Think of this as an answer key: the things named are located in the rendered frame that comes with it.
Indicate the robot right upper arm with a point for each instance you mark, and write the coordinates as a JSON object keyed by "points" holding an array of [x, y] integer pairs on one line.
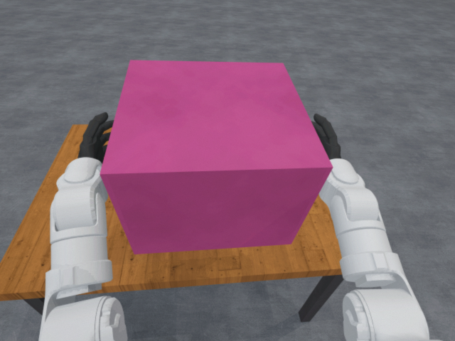
{"points": [[382, 315]]}

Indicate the left robot forearm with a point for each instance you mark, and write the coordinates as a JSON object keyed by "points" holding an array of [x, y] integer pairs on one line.
{"points": [[78, 231]]}

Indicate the carton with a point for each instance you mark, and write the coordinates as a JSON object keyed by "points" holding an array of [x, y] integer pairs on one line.
{"points": [[211, 155]]}

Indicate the robot left upper arm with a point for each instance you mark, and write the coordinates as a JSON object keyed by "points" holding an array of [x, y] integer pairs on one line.
{"points": [[96, 319]]}

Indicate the robot right hand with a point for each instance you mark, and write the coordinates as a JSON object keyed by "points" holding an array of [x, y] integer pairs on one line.
{"points": [[327, 136]]}

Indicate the right robot forearm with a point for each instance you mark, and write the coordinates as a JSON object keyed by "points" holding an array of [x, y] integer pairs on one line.
{"points": [[367, 258]]}

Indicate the robot left hand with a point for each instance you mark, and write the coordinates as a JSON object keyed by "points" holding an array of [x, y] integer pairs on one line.
{"points": [[94, 139]]}

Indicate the table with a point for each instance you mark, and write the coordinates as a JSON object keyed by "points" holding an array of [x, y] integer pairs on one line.
{"points": [[314, 252]]}

